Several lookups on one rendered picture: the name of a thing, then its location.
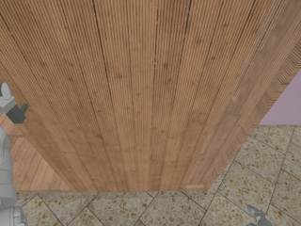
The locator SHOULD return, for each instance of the right robot hand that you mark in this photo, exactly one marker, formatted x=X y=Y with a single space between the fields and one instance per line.
x=259 y=217

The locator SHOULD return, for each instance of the left robot hand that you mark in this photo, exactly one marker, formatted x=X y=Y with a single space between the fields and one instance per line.
x=7 y=101

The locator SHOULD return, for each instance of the left robot forearm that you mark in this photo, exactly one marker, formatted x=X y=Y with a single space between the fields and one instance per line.
x=8 y=192

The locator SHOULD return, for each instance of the robot left upper arm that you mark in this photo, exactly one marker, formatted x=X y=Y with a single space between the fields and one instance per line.
x=12 y=216

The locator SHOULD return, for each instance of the handle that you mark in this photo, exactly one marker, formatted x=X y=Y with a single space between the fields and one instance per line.
x=16 y=115
x=283 y=29

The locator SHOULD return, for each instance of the wardrobe door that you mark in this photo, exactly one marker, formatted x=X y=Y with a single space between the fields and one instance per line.
x=123 y=94
x=228 y=124

